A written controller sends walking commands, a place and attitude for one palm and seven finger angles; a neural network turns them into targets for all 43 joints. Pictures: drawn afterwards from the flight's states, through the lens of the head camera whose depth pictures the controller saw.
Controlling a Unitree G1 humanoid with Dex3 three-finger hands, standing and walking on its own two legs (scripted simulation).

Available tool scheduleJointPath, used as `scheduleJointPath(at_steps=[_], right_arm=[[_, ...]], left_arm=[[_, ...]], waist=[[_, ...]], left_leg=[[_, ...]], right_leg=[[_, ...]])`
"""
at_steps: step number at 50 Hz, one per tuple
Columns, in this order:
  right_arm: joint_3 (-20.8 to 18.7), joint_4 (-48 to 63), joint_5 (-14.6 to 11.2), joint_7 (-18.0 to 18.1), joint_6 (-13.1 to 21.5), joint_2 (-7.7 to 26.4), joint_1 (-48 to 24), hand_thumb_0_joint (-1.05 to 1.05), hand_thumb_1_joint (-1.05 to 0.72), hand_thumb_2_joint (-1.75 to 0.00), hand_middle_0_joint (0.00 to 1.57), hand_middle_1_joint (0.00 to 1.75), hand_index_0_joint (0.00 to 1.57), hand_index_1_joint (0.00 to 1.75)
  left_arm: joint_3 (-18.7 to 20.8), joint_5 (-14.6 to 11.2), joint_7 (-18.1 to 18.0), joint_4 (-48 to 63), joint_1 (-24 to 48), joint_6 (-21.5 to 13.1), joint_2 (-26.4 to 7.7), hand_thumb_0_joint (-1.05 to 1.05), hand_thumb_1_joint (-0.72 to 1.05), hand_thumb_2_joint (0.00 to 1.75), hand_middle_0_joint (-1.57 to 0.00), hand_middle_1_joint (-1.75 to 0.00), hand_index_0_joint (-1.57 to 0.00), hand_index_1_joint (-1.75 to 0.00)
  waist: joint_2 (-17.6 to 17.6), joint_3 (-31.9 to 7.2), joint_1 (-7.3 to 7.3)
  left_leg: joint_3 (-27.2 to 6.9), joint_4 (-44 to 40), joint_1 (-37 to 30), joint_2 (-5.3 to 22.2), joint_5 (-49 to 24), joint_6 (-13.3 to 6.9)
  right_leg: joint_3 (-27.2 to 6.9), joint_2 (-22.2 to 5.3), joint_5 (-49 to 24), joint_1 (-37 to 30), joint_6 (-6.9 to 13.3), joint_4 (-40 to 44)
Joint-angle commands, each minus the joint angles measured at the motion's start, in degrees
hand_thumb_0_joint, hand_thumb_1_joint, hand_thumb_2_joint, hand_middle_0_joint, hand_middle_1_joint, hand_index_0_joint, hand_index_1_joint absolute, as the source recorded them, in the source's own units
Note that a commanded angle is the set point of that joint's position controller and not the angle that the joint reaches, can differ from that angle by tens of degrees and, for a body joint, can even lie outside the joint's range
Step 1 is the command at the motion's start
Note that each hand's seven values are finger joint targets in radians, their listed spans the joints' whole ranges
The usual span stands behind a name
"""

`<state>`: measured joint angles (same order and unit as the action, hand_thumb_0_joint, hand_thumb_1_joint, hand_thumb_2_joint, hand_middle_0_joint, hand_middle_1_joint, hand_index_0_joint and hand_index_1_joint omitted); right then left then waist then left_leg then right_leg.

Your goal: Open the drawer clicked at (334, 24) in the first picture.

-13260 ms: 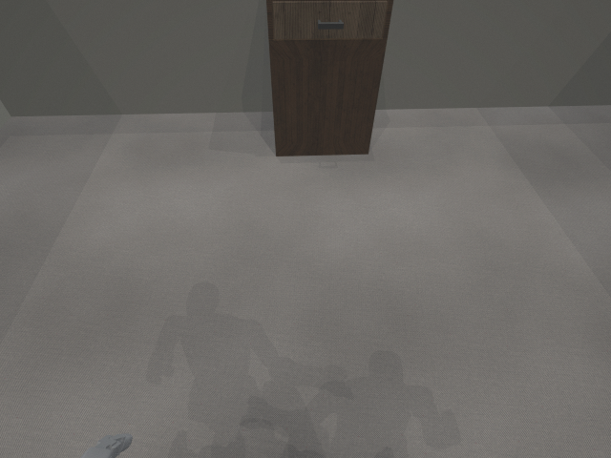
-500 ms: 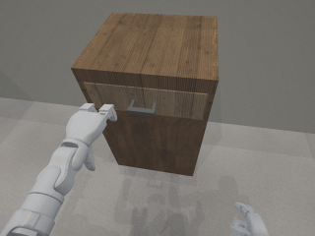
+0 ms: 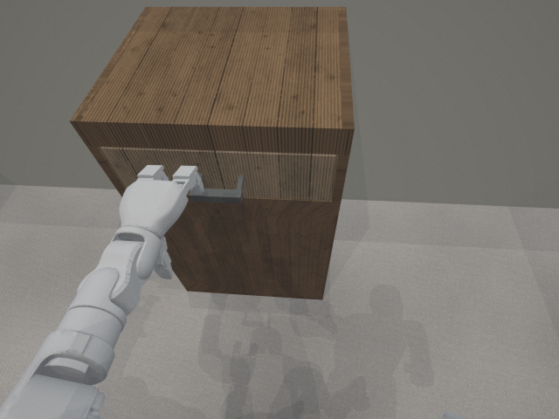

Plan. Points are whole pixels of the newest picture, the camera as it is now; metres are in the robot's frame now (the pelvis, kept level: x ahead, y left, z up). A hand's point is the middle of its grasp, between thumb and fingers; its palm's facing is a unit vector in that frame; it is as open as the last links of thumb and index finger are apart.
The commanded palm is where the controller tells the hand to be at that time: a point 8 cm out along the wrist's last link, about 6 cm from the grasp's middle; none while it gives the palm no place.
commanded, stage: move the hooked fingers above the handle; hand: left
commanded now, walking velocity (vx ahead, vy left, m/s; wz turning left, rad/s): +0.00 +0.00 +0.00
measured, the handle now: (218, 187) +0.54 +0.16 -0.07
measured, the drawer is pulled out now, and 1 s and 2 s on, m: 0.00 0.00 0.00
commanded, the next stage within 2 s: none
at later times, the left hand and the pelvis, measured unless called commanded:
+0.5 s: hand (192, 198) +0.46 +0.18 +0.01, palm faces -0.01 -0.03 -1.00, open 13.9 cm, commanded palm +0.44 +0.18 +0.06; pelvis +0.00 +0.00 -0.01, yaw +0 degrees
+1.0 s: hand (212, 190) +0.49 +0.15 -0.02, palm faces -0.02 +0.01 -1.00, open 13.7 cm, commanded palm +0.47 +0.17 +0.04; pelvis -0.01 +0.02 -0.03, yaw -2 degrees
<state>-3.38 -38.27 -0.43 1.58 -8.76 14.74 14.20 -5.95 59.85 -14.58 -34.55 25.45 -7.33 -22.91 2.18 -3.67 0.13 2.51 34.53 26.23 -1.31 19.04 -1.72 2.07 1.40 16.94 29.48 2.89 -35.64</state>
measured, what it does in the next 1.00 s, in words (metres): stands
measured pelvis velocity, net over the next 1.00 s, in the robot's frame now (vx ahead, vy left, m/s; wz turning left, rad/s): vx -0.01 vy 0.02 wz -0.04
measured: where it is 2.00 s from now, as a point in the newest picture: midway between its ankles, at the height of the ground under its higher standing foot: outside the picture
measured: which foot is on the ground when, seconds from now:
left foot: down 0.00-1.00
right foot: down 0.00-1.00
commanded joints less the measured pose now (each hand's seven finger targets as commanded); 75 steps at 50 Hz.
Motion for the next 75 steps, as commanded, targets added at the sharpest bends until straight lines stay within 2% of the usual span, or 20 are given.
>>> scheduleJointPath(at_steps=[1,4,10,14,18,25,26,31,37,42,45,49,51,54,57,60,63,67,72,75], right_arm=[[-2.5,5.1,0.6,-0.1,2.1,6.2,0.2,0.0,-0.9,-0.9,0.2,0.3,0.2,0.3],[-2.8,4.6,0.4,-0.5,1.9,6.5,1.1,0.0,-0.9,-0.9,0.2,0.3,0.2,0.3],[-2.5,4.8,0.0,0.2,1.3,7.2,2.5,0.0,-0.9,-0.9,0.2,0.3,0.2,0.3],[-2.6,4.7,0.7,0.6,1.7,6.6,4.1,0.0,-0.9,-0.9,0.2,0.3,0.2,0.3],[-2.5,3.7,1.3,0.5,2.1,6.4,5.5,0.0,-0.9,-0.9,0.2,0.3,0.2,0.3],[-3.1,2.4,1.6,-0.8,2.3,7.2,7.7,0.0,-0.9,-0.9,0.2,0.3,0.2,0.3],[-3.1,2.4,1.6,-0.9,2.3,7.2,8.1,0.0,-0.9,-0.9,0.2,0.3,0.2,0.3],[-3.7,1.4,1.7,-0.6,2.8,7.6,10.5,0.0,-0.9,-0.9,0.2,0.3,0.2,0.3],[-2.9,-0.5,2.7,-0.4,4.1,8.0,12.6,0.0,-0.9,-0.9,0.2,0.3,0.2,0.3],[-1.9,0.6,3.3,-1.5,3.7,8.5,11.9,0.0,-0.9,-0.9,0.2,0.3,0.2,0.3],[-2.5,1.4,3.1,-2.0,2.6,8.8,12.7,0.0,-0.9,-0.9,0.2,0.3,0.2,0.3],[-2.0,1.9,1.8,-1.3,1.7,9.2,11.8,0.0,-0.9,-0.9,0.2,0.3,0.2,0.3],[-2.2,2.2,1.4,-0.5,2.3,9.2,12.2,0.0,-0.9,-0.9,0.2,0.3,0.2,0.3],[-2.9,2.3,1.5,0.5,3.5,8.7,13.5,0.0,-0.9,-0.9,0.2,0.3,0.2,0.3],[-3.0,0.8,1.8,0.6,4.7,8.1,14.5,0.0,-0.9,-0.9,0.2,0.3,0.2,0.3],[-2.7,-0.4,2.3,0.0,5.3,8.5,15.0,0.0,-0.9,-0.9,0.2,0.3,0.2,0.3],[-2.3,-0.6,2.9,-0.8,5.2,8.5,15.0,0.0,-0.9,-0.9,0.2,0.3,0.2,0.3],[-1.8,0.4,3.3,-1.6,4.1,8.8,13.9,0.0,-0.9,-0.9,0.2,0.3,0.2,0.3],[-1.5,1.2,2.4,-0.9,2.0,9.2,12.9,0.0,-0.9,-0.9,0.2,0.3,0.2,0.3],[-1.0,1.7,1.9,-0.4,1.2,9.4,12.0,0.0,-0.9,-0.9,0.2,0.3,0.2,0.3]], left_arm=[[5.4,0.8,-6.5,6.8,24.7,2.5,-10.9,0.0,-0.5,0.3,-0.3,-1.2,-0.3,-1.2],[3.2,0.8,-6.2,3.1,26.1,4.9,-9.1,0.0,-0.5,0.3,-0.3,-1.2,-0.3,-1.2],[1.3,0.0,-2.5,-4.0,31.2,5.6,-8.5,0.0,-0.5,0.3,-0.3,-1.2,-0.3,-1.2],[1.9,1.2,-3.7,-2.4,37.3,1.7,-9.3,0.0,-0.5,0.3,-0.3,-1.2,-0.3,-1.2],[5.9,2.7,-7.6,-6.6,37.8,1.3,-12.9,0.0,-0.5,0.3,-0.3,-1.2,-0.3,-1.2],[3.6,3.0,-10.9,-15.2,41.4,7.7,-9.7,0.0,-0.5,0.3,-0.3,-1.2,-0.3,-1.2],[1.2,2.6,-10.3,-16.4,42.3,8.3,-6.8,0.0,-0.5,0.3,-0.3,-1.2,-0.3,-1.2],[-2.1,1.5,-7.0,-14.9,49.4,5.9,-4.0,0.0,-0.5,0.3,-0.3,-1.2,-0.3,-1.2],[3.6,3.6,-10.6,-18.5,54.7,3.0,-11.0,0.0,-0.5,0.3,-0.3,-1.2,-0.3,-1.2],[9.2,4.5,-15.5,-23.5,51.6,9.1,-17.2,0.0,-0.5,0.3,-0.3,-1.2,-0.3,-1.2],[7.3,4.6,-15.0,-24.8,48.1,13.2,-14.6,0.0,-0.5,0.3,-0.3,-1.2,-0.3,-1.2],[5.2,3.0,-12.9,-26.0,51.0,16.2,-14.5,0.0,-0.5,0.3,-0.3,-1.2,-0.3,-1.2],[3.0,2.0,-10.6,-23.5,53.9,14.6,-12.2,0.0,-0.5,0.3,-0.3,-1.2,-0.3,-1.2],[-0.5,1.3,-7.2,-17.3,56.5,8.6,-8.1,0.0,-0.5,0.3,-0.3,-1.2,-0.3,-1.2],[-4.4,1.5,-6.4,-17.9,56.6,4.2,-2.6,0.0,-0.5,0.3,-0.3,-1.2,-0.3,-1.2],[-2.2,2.4,-8.5,-20.0,57.3,2.9,-4.5,0.0,-0.5,0.3,-0.3,-1.2,-0.3,-1.2],[0.7,3.5,-11.8,-23.5,57.6,4.9,-7.3,0.0,-0.5,0.3,-0.3,-1.2,-0.3,-1.2],[4.7,4.0,-15.2,-26.7,56.0,10.5,-11.6,0.0,-0.5,0.3,-0.3,-1.2,-0.3,-1.2],[3.0,4.2,-14.2,-28.6,57.8,17.3,-12.7,0.0,-0.5,0.3,-0.3,-1.2,-0.3,-1.2],[3.6,3.4,-12.3,-29.7,55.7,19.1,-14.7,0.0,-0.5,0.3,-0.3,-1.2,-0.3,-1.2]], waist=[[0.6,-23.0,0.39],[-0.6,-24.6,1.25],[-7.1,-20.8,3.24],[-1.9,-23.6,3.54],[-0.9,-25.2,3.18],[-2.4,-28.2,5.5],[-3.2,-27.9,6.43],[-1.8,-28.4,8.83],[0.7,-26.6,9.31],[2.9,-32.2,6.52],[0.8,-35.5,6.38],[-4.6,-30.2,8.13],[-4.8,-29.2,9.55],[-0.4,-32.6,10.55],[0.0,-27.1,12.06],[2.5,-24.6,11.81],[4.7,-25.6,11.16],[2.1,-29.7,9.75],[-1.1,-30.6,10.73],[-2.0,-30.0,9.67]], left_leg=[[-1.1,-0.7,-5.1,-1.4,-21.6,-0.4],[-0.9,-0.2,-5.4,-1.3,-23.1,-0.5],[-0.9,-0.6,-1.7,-1.5,-17.6,-1.4],[-1.4,0.8,-2.9,-1.5,-18.9,-1.3],[-1.6,2.7,0.2,-1.6,-19.8,-0.9],[-0.8,4.7,2.3,-1.3,-20.2,-0.8],[-0.8,4.5,2.1,-1.2,-20.0,-0.9],[-2.0,5.3,-0.1,-0.9,-18.8,-1.3],[-3.1,8.0,6.0,-0.9,-14.9,-1.3],[-2.1,9.8,10.0,-1.3,-17.8,-0.8],[-1.6,10.0,7.2,-0.5,-22.8,-0.4],[-1.0,7.2,10.7,-0.6,-14.4,-1.2],[-1.3,6.1,8.8,-0.3,-12.1,-1.7],[-2.8,6.4,1.6,0.2,-14.0,-1.7],[-4.4,7.4,-0.2,0.8,-13.9,-1.4],[-5.1,8.4,2.1,0.7,-11.5,-1.0],[-5.1,9.5,4.2,0.4,-13.4,-0.5],[-3.5,10.9,7.8,-0.2,-16.8,-0.5],[-2.0,9.7,10.1,-0.6,-16.5,-1.0],[-1.3,8.4,10.8,-0.7,-13.4,-1.2]], right_leg=[[-3.0,-0.4,-21.0,-12.2,0.0,1.3],[-2.9,-0.2,-23.3,-12.7,-0.3,1.2],[-3.1,-0.5,-21.6,-12.9,-1.1,2.6],[-3.4,-0.5,-20.7,-10.5,-0.5,1.0],[-3.2,-0.2,-21.1,-8.6,-0.3,-1.2],[-2.6,0.3,-22.5,-7.2,-0.6,-2.3],[-2.5,0.4,-22.6,-6.9,-0.8,-1.9],[-2.8,0.5,-19.6,-3.4,-0.9,-1.6],[-2.5,0.7,-13.7,3.2,-0.3,-4.7],[-2.0,1.0,-17.3,0.4,-0.1,-8.2],[-1.6,1.3,-21.6,-1.5,-0.5,-8.0],[-2.4,1.0,-17.2,-3.8,-1.4,-4.7],[-2.8,0.8,-14.9,-3.3,-1.6,-2.9],[-2.7,0.8,-13.5,-0.1,-1.3,-2.5],[-1.6,1.1,-9.6,7.2,-0.9,-2.8],[-1.2,1.2,-6.3,11.7,-0.5,-4.4],[-0.6,1.3,-7.1,12.7,0.0,-6.4],[-0.7,1.5,-12.5,7.5,-0.3,-7.9],[-1.6,1.1,-16.9,1.6,-1.1,-6.6],[-2.3,0.9,-15.1,-0.7,-1.4,-5.1]])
